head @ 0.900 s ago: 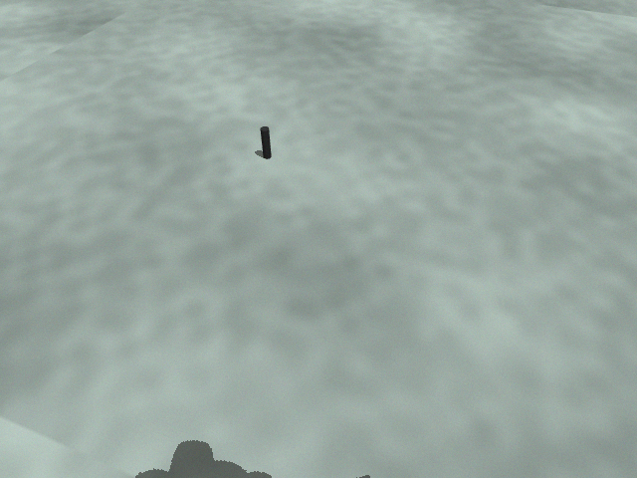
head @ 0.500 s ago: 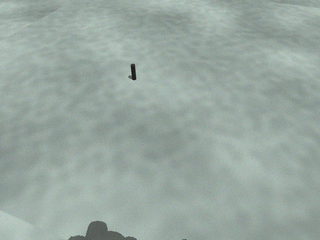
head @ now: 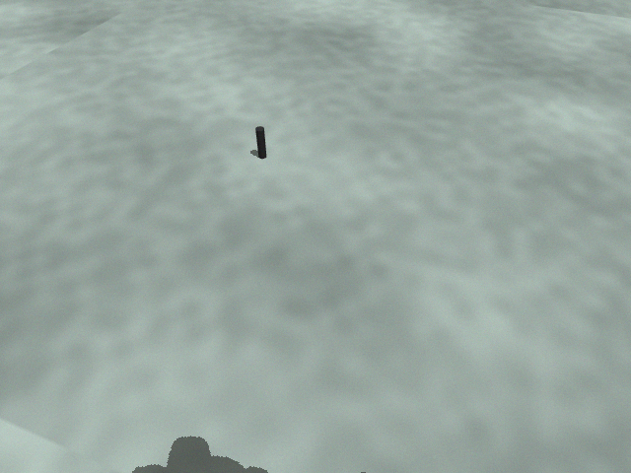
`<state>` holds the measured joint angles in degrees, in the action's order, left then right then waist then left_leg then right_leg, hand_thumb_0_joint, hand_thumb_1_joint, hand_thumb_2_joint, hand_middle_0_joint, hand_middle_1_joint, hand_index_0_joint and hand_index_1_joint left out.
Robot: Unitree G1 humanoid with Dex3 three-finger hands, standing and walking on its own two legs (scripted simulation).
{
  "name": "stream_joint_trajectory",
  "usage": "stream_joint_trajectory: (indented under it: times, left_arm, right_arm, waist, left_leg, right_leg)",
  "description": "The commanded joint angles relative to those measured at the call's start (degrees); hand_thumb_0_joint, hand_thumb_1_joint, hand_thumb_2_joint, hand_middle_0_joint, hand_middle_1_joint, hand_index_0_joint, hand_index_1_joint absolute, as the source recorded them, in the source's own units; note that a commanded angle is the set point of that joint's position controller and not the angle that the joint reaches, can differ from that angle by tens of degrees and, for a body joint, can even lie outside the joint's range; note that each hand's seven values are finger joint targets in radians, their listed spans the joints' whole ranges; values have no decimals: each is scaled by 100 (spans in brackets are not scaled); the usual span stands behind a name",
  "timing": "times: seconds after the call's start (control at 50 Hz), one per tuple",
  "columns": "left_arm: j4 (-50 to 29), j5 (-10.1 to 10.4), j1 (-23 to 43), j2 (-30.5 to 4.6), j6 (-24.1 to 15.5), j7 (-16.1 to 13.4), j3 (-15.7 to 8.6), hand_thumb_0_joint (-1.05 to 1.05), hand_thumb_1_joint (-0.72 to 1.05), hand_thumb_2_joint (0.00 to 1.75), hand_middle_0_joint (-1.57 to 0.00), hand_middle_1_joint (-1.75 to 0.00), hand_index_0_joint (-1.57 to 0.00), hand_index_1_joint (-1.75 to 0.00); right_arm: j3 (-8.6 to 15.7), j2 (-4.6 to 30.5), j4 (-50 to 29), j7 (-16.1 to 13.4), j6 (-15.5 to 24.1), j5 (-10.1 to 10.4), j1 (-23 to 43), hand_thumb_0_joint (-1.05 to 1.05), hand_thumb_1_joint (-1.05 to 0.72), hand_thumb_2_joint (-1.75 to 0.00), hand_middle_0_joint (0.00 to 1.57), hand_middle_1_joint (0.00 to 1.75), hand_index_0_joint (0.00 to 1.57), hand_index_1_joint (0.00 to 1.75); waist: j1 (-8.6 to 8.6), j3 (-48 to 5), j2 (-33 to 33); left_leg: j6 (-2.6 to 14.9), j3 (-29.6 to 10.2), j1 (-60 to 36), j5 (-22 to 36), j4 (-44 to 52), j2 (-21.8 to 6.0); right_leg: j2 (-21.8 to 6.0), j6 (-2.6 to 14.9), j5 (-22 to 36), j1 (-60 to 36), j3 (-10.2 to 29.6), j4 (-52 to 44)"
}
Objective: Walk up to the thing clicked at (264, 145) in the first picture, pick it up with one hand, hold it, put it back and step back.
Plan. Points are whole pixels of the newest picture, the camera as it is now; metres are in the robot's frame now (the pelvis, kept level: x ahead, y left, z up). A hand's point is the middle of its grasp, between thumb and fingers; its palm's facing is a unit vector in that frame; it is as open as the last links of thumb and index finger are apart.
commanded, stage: stand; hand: left
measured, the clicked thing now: (261, 143) +1.69 +0.29 -0.70
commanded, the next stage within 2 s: walk up in 0.22 s
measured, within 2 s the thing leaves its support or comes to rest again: neither
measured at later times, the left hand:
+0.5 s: hand out of the picture +0.06 +0.32 -0.15, palm faces +0.09 -0.92 -0.38, open 7.4 cm
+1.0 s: hand (102, 333) +0.36 +0.38 -0.15, palm faces -0.06 -0.94 -0.34, open 7.4 cm
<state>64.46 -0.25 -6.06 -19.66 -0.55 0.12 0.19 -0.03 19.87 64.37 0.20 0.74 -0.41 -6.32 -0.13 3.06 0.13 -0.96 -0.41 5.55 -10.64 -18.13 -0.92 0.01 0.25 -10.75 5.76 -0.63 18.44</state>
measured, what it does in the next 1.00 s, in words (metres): walks ahead: left foot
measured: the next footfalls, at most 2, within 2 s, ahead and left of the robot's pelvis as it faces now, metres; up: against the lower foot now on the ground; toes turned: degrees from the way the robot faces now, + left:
left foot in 0.58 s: +0.22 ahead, +0.21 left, +0.00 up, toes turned +8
right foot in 1.10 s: +0.52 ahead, -0.05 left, +0.00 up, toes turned -3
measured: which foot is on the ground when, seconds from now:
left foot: down 0.00-0.32, up 0.34-0.56, down 0.58-1.00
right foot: down 0.00-0.62, up 0.64-1.00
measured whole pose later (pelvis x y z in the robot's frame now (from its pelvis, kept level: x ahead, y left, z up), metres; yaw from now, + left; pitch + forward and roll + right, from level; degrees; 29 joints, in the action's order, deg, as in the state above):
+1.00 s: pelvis +0.27 +0.10 -0.01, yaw +1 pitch -2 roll +2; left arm 54.6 -1.2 -11.4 -25.4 -0.9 6.5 -3.5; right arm 4.0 23.0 54.1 3.6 5.7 -0.2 -21.4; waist 2.3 2.6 -2.3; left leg 0.7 7.2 -2.3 -18.6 -18.6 0.2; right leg -7.3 0.1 -5.5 31.5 0.0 39.7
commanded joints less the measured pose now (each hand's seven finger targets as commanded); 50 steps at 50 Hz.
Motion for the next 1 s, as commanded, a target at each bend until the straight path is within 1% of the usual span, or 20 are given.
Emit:
stream_joint_trajectory:
  times: [0.0, 0.18, 0.2, 0.24, 0.28, 0.3, 0.32, 0.34, 0.44, 0.52, 0.56, 0.58, 0.6, 0.62, 0.64, 0.66, 0.72, 0.84, 0.9, 0.98]
  left_arm:
    - [-377, -17, 177, -1214, -134, -71, -229, 0, 90, 90, -20, -30, -20, -30]
    - [-355, -2, 181, -1251, -133, -63, -246, 0, 90, 90, -20, -30, -20, -30]
    - [-646, -124, -151, -1916, -246, 135, -663, 0, 90, 90, -20, -30, -20, -30]
    - [-710, -198, 10, -1740, -261, 237, -683, 0, 90, 90, -20, -30, -20, -30]
    - [-770, -175, -333, -1757, -310, 289, -742, 0, 90, 90, -20, -30, -20, -30]
    - [-652, -191, -792, -1960, -350, 266, -816, 0, 90, 90, -20, -30, -20, -30]
    - [-660, -230, -1097, -2171, -411, 244, -875, 0, 90, 90, -20, -30, -20, -30]
    - [-749, -216, -1051, -2256, -438, 225, -889, 0, 90, 90, -20, -30, -20, -30]
    - [-1263, -213, 44, -2150, -440, 268, -861, 0, 90, 90, -20, -30, -20, -30]
    - [-1373, -135, 7, -2042, -409, 350, -789, 0, 90, 90, -20, -30, -20, -30]
    - [-1375, -104, -138, -1845, -376, 383, -689, 0, 90, 90, -20, -30, -20, -30]
    - [-1368, -131, -418, -1565, -348, 377, -596, 0, 90, 90, -20, -30, -20, -30]
    - [-1462, -129, -649, -1124, -353, 358, -475, 0, 90, 90, -20, -30, -20, -30]
    - [-1487, -66, -675, -1546, -328, 299, -557, 0, 90, 90, -20, -30, -20, -30]
    - [-1470, -103, -625, -1855, -329, 261, -572, 0, 90, 90, -20, -30, -20, -30]
    - [-1427, -41, -457, -1950, -362, 250, -562, 0, 90, 90, -20, -30, -20, -30]
    - [-1046, 68, -1060, -1917, -307, 369, -614, 0, 90, 90, -20, -30, -20, -30]
    - [-1387, -83, -590, -1716, -233, 569, -658, 0, 90, 90, -20, -30, -20, -30]
    - [-1663, -98, 108, -1531, -250, 613, -621, 0, 90, 90, -20, -30, -20, -30]
    - [-1805, -62, 539, -1351, -329, 604, -569, 0, 90, 90, -20, -30, -20, -30]
  right_arm:
    - [204, 1202, -343, -90, 113, -1, 197, 0, -90, -90, 20, 30, 20, 30]
    - [194, 1196, -336, -91, 117, -6, 151, 0, -90, -90, 20, 30, 20, 30]
    - [630, 1810, -644, 83, 238, -87, -183, 0, -90, -90, 20, 30, 20, 30]
    - [670, 1771, -751, 209, 220, -155, 98, 0, -90, -90, 20, 30, 20, 30]
    - [646, 1518, -1063, 271, 239, -160, 572, 0, -90, -90, 20, 30, 20, 30]
    - [622, 1313, -1206, 278, 274, -155, 907, 0, -90, -90, 20, 30, 20, 30]
    - [608, 1248, -1303, 265, 306, -158, 1044, 0, -90, -90, 20, 30, 20, 30]
    - [630, 1338, -1297, 246, 331, -144, 928, 0, -90, -90, 20, 30, 20, 30]
    - [782, 1566, -1127, 466, 336, -85, 62, 0, -90, -90, 20, 30, 20, 30]
    - [818, 1384, -1106, 496, 339, -115, -353, 0, -90, -90, 20, 30, 20, 30]
    - [938, 1573, -893, 395, 347, -160, -1206, 0, -90, -90, 20, 30, 20, 30]
    - [1070, 1866, -712, 321, 372, -185, -1876, 0, -90, -90, 20, 30, 20, 30]
    - [1176, 2399, -704, 238, 401, -249, -2428, 0, -90, -90, 20, 30, 20, 30]
    - [1175, 2707, -1022, 260, 446, -137, -1873, 0, -90, -90, 20, 30, 20, 30]
    - [1187, 2736, -1220, 275, 424, 7, -1286, 0, -90, -90, 20, 30, 20, 30]
    - [1101, 2576, -1284, 266, 430, -17, -1029, 0, -90, -90, 20, 30, 20, 30]
    - [834, 1955, -1466, 236, 549, 16, -571, 0, -90, -90, 20, 30, 20, 30]
    - [820, 1930, -1595, 247, 659, 18, -798, 0, -90, -90, 20, 30, 20, 30]
    - [835, 1958, -1523, 235, 671, 55, -1216, 0, -90, -90, 20, 30, 20, 30]
    - [821, 1956, -1564, 187, 620, 30, -1297, 0, -90, -90, 20, 30, 20, 30]
  waist:
    - [4, -484, 36]
    - [-3, -408, 17]
    - [3, -1127, 13]
    - [-105, -89, 217]
    - [-375, 468, -135]
    - [-672, 498, -720]
    - [-877, 464, -963]
    - [-809, 386, -654]
    - [-109, 245, -1142]
    - [111, 258, -731]
    - [568, -227, -133]
    - [836, -594, 804]
    - [1006, -711, 2164]
    - [779, -716, 1516]
    - [528, -256, 1287]
    - [428, 80, 785]
    - [-39, 448, 627]
    - [59, 521, 612]
    - [311, 549, 590]
    - [325, 324, 490]
  left_leg:
    - [197, -494, -79, 1024, 192, -643]
    - [217, -491, -28, 909, 243, -640]
    - [720, -679, -36, -2205, -276, -501]
    - [793, -927, 1301, -3215, -303, -554]
    - [618, -674, 2464, -2471, -978, -379]
    - [368, 21, 3272, -1553, -1835, 9]
    - [307, -86, 3964, -1684, -2746, -66]
    - [282, -452, 4056, -1697, -2914, -197]
    - [197, -248, 2432, -1296, -2249, -558]
    - [103, 452, 685, 160, -1291, -255]
    - [172, 719, -986, 127, -1258, 36]
    - [322, 428, -1994, -668, -1231, -32]
    - [674, -1767, -2124, -2788, -149, -1274]
    - [1288, -4023, -1374, -4332, 995, -2276]
    - [1574, -4193, -646, -4401, 1289, -2599]
    - [1527, -3499, -188, -3758, 1111, -2422]
    - [898, -1368, 743, -2386, 965, -1458]
    - [1252, -624, 532, -1741, 1239, -1439]
    - [1096, -436, -19, -1075, 1155, -1376]
    - [1078, -50, -311, 841, 558, -1320]
  right_leg:
    - [-736, 147, 1034, -97, 548, -235]
    - [-752, 142, 947, -113, 579, -254]
    - [-472, 340, -1997, -237, 388, 390]
    - [-598, 457, -3011, 472, 702, 564]
    - [-1025, 733, -3302, 196, 1398, 16]
    - [-1602, 1074, -3382, -663, 2142, -748]
    - [-2301, 1413, -2976, -1261, 2872, -1280]
    - [-2501, 1528, -2611, -1448, 3023, -1267]
    - [-1714, 1117, -2404, -263, 1319, -1144]
    - [-1137, 858, -1588, 997, 188, -416]
    - [-824, 695, -618, 1852, -246, 1003]
    - [-513, 603, -737, 2580, -471, 2589]
    - [207, 420, -2344, 3538, -297, 4347]
    - [228, 365, -2282, 3564, 493, 4943]
    - [-192, 392, -2018, 3392, 774, 5158]
    - [-356, 354, -1651, 3377, 937, 5095]
    - [-634, 185, -672, 2704, 735, 4247]
    - [-782, -172, 38, 2825, 226, 2975]
    - [-814, -71, 549, 3059, 126, 2356]
    - [-646, 112, 752, 2428, -134, 1486]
